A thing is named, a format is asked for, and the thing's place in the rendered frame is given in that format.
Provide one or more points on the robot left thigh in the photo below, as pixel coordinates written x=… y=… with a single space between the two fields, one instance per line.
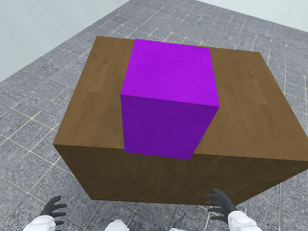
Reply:
x=117 y=226

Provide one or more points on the robot left forearm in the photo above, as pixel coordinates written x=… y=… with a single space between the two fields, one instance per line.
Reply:
x=41 y=223

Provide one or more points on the robot left hand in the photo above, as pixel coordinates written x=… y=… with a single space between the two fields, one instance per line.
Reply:
x=50 y=207

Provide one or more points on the robot right forearm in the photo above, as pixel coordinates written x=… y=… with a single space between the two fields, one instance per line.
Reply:
x=239 y=221

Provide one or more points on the carton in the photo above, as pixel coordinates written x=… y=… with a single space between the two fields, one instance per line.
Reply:
x=168 y=98

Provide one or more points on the pedestal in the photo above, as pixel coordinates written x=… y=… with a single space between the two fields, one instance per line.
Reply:
x=253 y=143

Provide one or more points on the robot right hand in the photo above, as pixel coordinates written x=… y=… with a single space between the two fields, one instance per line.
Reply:
x=224 y=202

